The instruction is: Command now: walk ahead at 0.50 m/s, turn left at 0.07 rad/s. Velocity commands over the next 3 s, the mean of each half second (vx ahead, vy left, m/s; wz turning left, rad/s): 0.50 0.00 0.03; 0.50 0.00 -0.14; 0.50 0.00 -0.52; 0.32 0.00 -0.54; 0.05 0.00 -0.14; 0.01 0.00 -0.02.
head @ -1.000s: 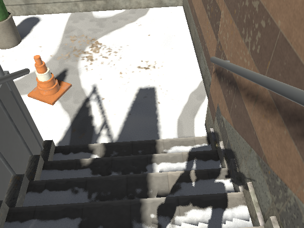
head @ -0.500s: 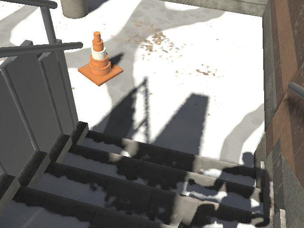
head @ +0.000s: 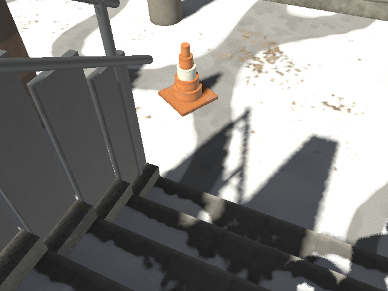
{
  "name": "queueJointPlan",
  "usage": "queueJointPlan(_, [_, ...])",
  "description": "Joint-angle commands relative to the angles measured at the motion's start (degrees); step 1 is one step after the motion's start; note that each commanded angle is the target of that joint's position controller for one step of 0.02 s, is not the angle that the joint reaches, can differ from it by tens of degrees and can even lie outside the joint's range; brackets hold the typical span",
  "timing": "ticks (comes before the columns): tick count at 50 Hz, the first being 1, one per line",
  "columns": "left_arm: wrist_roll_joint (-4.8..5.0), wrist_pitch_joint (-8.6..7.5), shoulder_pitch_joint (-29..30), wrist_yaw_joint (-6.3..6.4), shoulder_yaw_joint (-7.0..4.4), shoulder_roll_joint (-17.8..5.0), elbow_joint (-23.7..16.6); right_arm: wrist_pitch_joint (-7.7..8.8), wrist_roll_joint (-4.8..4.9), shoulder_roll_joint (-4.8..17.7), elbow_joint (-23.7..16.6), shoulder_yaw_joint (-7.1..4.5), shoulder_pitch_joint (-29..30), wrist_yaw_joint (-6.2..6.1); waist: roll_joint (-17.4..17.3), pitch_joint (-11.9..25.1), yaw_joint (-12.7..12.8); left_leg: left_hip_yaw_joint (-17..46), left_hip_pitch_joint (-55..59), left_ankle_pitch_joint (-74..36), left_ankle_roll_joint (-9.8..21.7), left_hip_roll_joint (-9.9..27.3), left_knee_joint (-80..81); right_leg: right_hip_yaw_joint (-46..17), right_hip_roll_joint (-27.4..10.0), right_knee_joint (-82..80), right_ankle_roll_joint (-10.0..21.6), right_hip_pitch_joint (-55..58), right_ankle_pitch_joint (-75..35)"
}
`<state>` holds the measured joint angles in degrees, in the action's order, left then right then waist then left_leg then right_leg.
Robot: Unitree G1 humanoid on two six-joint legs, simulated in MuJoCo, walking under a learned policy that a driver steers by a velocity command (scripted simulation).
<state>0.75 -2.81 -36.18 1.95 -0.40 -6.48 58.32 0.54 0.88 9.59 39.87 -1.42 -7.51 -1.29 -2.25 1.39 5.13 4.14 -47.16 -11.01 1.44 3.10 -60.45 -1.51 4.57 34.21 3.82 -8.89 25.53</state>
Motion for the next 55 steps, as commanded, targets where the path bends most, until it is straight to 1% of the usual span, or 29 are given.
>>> queueJointPlan(1, [0.44,-0.49,-6.3,0.77,-1.96,-7.2,-0.8,1.53,0.71,4.5,-5.3,-1.55,7.5,2.11,6.3,-5.6,-0.1,6.1,-15.9,-1.9,1.7,3.3,10.8,-19.0,-16.6,-3.4,6.1,17.4,-25.1])
queueJointPlan(5, [-0.47,-0.59,-10.3,1.35,-2.03,-6.2,0.1,3.08,2.07,3.1,-7.5,-1.59,18.3,4.75,7.5,-7.3,3.8,6.0,-20.5,1.8,2.0,2.4,17.6,-23.7,-16.7,1.1,6.8,20.4,-19.7])
queueJointPlan(9, [0.05,1.28,-2.6,2.79,-1.49,-6.0,-4.1,4.73,-0.58,-0.1,-6.5,0.00,19.1,7.44,2.0,-10.3,4.7,-2.9,13.6,-23.2,-0.3,-2.3,30.4,-11.1,-8.8,3.8,5.0,-11.0,-10.6])
queueJointPlan(12, [1.39,1.51,1.3,1.15,-2.89,-8.8,-5.9,4.08,0.86,2.4,-6.7,-0.54,16.8,5.92,6.2,-9.7,4.7,-1.5,18.7,-12.2,-0.5,-1.6,35.7,-12.0,-8.6,10.5,4.4,-5.7,-14.0])
queueJointPlan(13, [1.42,1.77,1.6,0.81,-3.33,-9.7,-5.7,3.80,0.57,4.3,-5.9,-1.28,12.8,5.02,7.0,-8.2,2.9,-1.4,21.8,-8.1,-0.3,-1.5,36.7,-12.4,-8.5,15.0,3.9,-2.9,-19.4])
queueJointPlan(15, [0.54,0.89,4.7,-0.46,-3.49,-10.2,-3.9,3.36,0.01,9.6,0.8,-4.01,-8.4,3.27,8.7,-0.9,-9.3,-4.2,42.8,-14.6,2.4,-0.1,40.9,-10.1,-6.5,38.4,2.1,-6.4,-33.9])
queueJointPlan(16, [1.53,-0.07,3.8,-1.27,-3.92,-9.3,-2.6,2.99,-2.21,12.0,6.4,-4.71,-23.4,3.32,0.9,3.3,-15.1,0.5,64.7,-26.8,5.8,5.9,34.5,-7.8,-0.5,62.9,-1.5,-23.8,-9.0])
queueJointPlan(17, [1.91,-0.97,-8.5,-1.72,-2.69,-4.3,-1.3,2.95,-3.49,13.8,9.3,-3.16,-27.1,4.36,-13.9,13.8,-9.9,7.0,81.8,-46.7,10.4,14.5,14.5,-13.8,1.4,82.4,-3.8,-38.6,29.3])
queueJointPlan(18, [2.56,-2.36,-10.7,-1.62,-3.21,-8.2,-3.2,2.02,-1.85,13.3,10.0,-3.49,-25.3,4.66,-17.1,20.5,-8.7,13.7,79.6,-36.5,13.2,16.0,16.0,-16.5,-1.1,81.5,-4.8,-39.9,24.9])
queueJointPlan(19, [3.67,-2.46,-5.1,-0.52,-3.21,-8.8,-6.8,1.38,-0.25,14.8,10.6,-4.19,-21.9,4.88,-14.9,20.1,-8.1,25.6,70.4,-2.7,18.2,21.1,29.8,-11.6,-1.6,80.6,-5.9,-42.6,18.4])
queueJointPlan(20, [2.45,-0.51,3.4,1.49,-4.01,-10.8,-8.7,0.99,0.92,8.4,10.1,-2.55,-14.5,5.01,2.1,8.1,-5.8,24.4,53.9,23.5,13.7,15.0,41.4,-3.6,-4.7,71.8,-4.8,-41.9,7.9])
queueJointPlan(21, [2.48,0.44,4.7,2.22,-3.12,-7.0,-10.4,1.59,-0.30,10.9,10.3,-3.04,-10.6,5.14,-2.4,4.7,-3.9,31.3,45.1,30.9,17.8,19.9,43.7,-4.2,-5.7,75.8,-4.0,-42.6,2.3])
queueJointPlan(22, [1.40,0.92,5.2,2.05,-3.28,-7.0,-10.0,3.25,-1.88,7.2,9.5,-1.99,-7.4,5.32,3.9,1.8,-2.0,29.3,34.7,25.5,15.9,18.4,40.7,-9.4,-8.6,64.4,-1.6,-40.2,-9.3])
queueJointPlan(24, [0.14,0.86,6.1,1.82,-4.49,-8.4,-10.1,4.61,-1.77,4.1,10.7,-0.92,-4.9,4.30,0.8,-1.6,0.9,14.1,22.2,11.7,11.9,9.6,38.2,-9.1,-11.4,47.6,-1.7,-33.8,-15.9])
queueJointPlan(28, [-0.25,0.23,10.6,0.15,-4.43,-8.1,-12.7,4.23,-2.47,8.1,15.2,-1.30,-14.4,0.90,-2.9,3.0,0.4,13.2,26.1,-7.0,14.5,9.9,34.7,-5.8,-10.8,36.6,-4.5,-32.0,-25.5])
queueJointPlan(31, [-1.44,0.09,22.1,-2.16,-4.43,-8.6,-16.2,4.98,1.47,4.7,16.9,-0.52,-19.6,-1.51,-2.3,-1.1,-2.9,5.9,25.5,14.3,8.9,3.5,29.3,-6.5,-9.7,10.7,-1.4,-31.7,-53.8])
queueJointPlan(36, [-2.12,0.94,29.6,-4.10,-3.20,-6.9,-19.3,3.34,-0.10,5.4,16.5,0.30,-21.7,-2.28,-0.9,-4.0,-6.3,6.8,19.8,26.8,10.6,1.9,21.2,-3.5,-5.4,4.0,-2.4,-22.3,-53.5])
queueJointPlan(39, [-0.03,0.00,35.9,-6.23,-2.07,-5.9,-22.1,1.14,-0.48,7.1,16.9,-0.44,-24.8,-3.75,1.8,-7.4,-10.7,11.3,29.7,27.8,11.6,4.4,12.2,-5.2,-6.8,-2.3,-3.4,-30.7,-46.6])
queueJointPlan(42, [0.86,-0.87,31.1,-6.71,-2.36,-7.2,-19.4,-0.08,-0.16,7.8,16.9,-0.73,-23.8,-4.16,0.0,-8.9,-10.4,12.1,34.4,12.2,11.5,6.6,4.0,-4.4,-8.5,-11.3,-1.3,-27.9,-36.3])
queueJointPlan(44, [-0.30,0.26,6.9,-6.30,-5.83,-12.2,-10.5,1.88,-1.57,7.1,18.6,-0.83,-20.1,-0.95,-1.7,2.5,1.9,4.1,20.0,-6.9,9.0,1.8,-17.1,1.2,-4.5,-7.5,3.5,8.8,-42.0])
queueJointPlan(45, [-0.43,0.56,-4.9,-5.43,-5.60,-13.2,-6.5,3.91,-0.35,6.5,17.9,-1.15,-17.4,-0.20,10.5,2.2,7.1,-3.5,9.4,11.0,4.0,-5.1,-47.9,-4.3,-10.0,-12.0,9.4,19.0,-63.2])
queueJointPlan(46, [-0.47,0.85,-2.2,-5.83,-4.19,-13.6,-5.3,5.64,-0.05,2.9,17.4,0.00,-27.4,1.15,23.5,10.0,-0.9,-2.5,-13.2,60.5,0.6,-7.8,-67.9,-17.0,-19.3,7.4,16.9,38.3,-78.2])
queueJointPlan(47, [1.03,1.36,-1.1,-5.58,-3.77,-11.1,-6.1,6.93,-0.19,6.4,15.3,-0.25,-25.5,2.27,21.0,12.9,-0.6,0.3,-18.3,57.4,0.5,-4.8,-63.9,-22.1,-20.2,3.3,18.8,36.5,-69.9])
queueJointPlan(48, [1.48,1.91,1.2,-5.14,-4.33,-13.2,-6.8,6.83,1.23,8.2,11.3,-0.85,-18.4,1.77,18.3,11.2,0.0,-1.4,-23.2,54.1,-0.8,-4.0,-60.3,-26.6,-22.2,-2.7,21.9,32.7,-52.0])
queueJointPlan(49, [0.63,2.21,4.3,-4.36,-4.99,-15.0,-6.6,6.41,2.20,5.8,7.9,-0.34,-10.3,0.55,7.7,6.2,-0.8,-0.2,-25.2,48.0,-0.9,-2.4,-54.5,-37.0,-24.8,-9.6,21.9,23.2,-26.0])
queueJointPlan(50, [-0.99,1.63,11.2,-4.23,-3.52,-12.1,-9.8,4.91,2.50,8.5,6.2,-1.43,-5.7,-0.58,-3.5,-0.4,-4.4,2.2,-22.0,41.0,-0.6,0.2,-45.9,-39.4,-24.2,-10.6,19.7,9.1,-16.6])
queueJointPlan(51, [-2.06,0.66,15.2,-3.74,-2.30,-9.8,-10.5,3.92,1.00,6.3,6.2,-1.10,-6.5,-0.90,-2.4,-2.1,-7.2,4.3,-17.8,35.7,-0.7,0.9,-41.7,-37.5,-22.6,-9.1,18.0,-1.2,-20.6])
queueJointPlan(53, [-1.61,-1.20,21.4,-1.97,-2.01,-10.8,-14.9,3.37,-1.62,9.2,4.4,-2.52,-6.6,-1.80,-1.3,-6.5,-10.9,3.0,-3.1,18.0,-2.6,1.7,-8.6,-23.4,-11.7,-11.8,12.1,-20.7,-25.6])
queueJointPlan(55, [-0.60,-1.00,18.3,0.34,-2.48,-11.3,-12.7,3.46,-4.36,3.8,3.6,-1.43,-4.5,-1.61,6.6,-0.4,-9.5,-1.4,18.0,4.5,-3.8,-1.3,3.5,-16.2,-5.9,-10.2,10.1,-27.5,-39.2])
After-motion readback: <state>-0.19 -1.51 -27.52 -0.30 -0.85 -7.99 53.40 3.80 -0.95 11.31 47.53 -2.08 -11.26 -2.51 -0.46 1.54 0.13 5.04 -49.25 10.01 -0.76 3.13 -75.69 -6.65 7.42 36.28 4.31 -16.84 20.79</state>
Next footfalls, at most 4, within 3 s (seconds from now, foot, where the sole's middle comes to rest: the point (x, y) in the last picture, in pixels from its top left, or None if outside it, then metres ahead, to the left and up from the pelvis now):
0.32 left None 0.38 0.18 -0.93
0.88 right None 0.64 -0.02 -1.10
1.38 left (195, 242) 0.99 0.16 -1.27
2.00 right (257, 235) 1.15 -0.18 -1.44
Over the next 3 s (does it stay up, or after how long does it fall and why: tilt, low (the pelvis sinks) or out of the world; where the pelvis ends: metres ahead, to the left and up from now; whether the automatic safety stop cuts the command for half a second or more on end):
stays up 1.21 -0.03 -0.66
